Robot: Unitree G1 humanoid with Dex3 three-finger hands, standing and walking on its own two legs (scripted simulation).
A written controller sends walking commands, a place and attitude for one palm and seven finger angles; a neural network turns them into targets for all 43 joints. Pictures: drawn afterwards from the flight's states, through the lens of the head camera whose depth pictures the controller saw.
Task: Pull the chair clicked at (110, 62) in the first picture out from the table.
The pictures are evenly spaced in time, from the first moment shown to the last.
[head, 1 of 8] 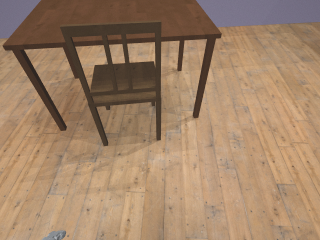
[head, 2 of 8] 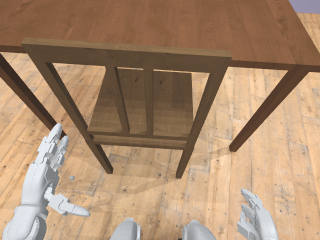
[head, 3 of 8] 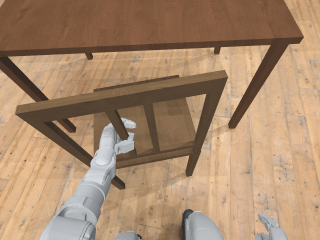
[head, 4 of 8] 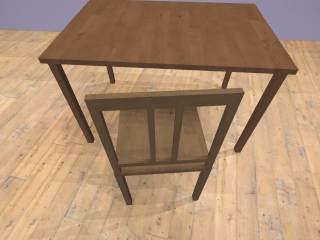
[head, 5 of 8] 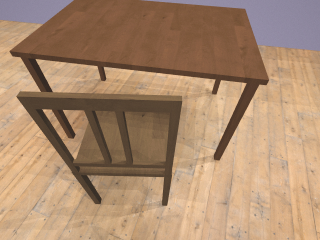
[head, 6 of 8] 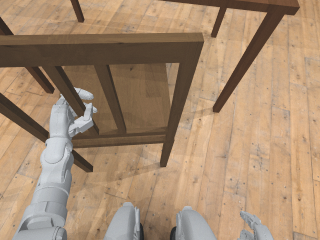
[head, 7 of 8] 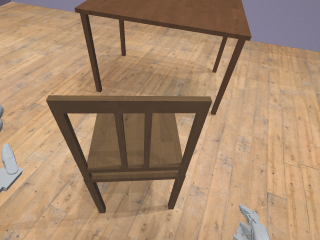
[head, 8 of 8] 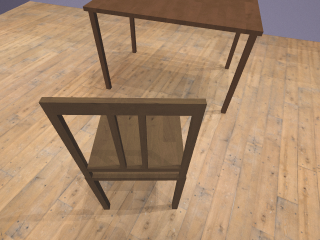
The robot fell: no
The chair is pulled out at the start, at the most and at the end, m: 0.00 0.79 0.78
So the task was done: yes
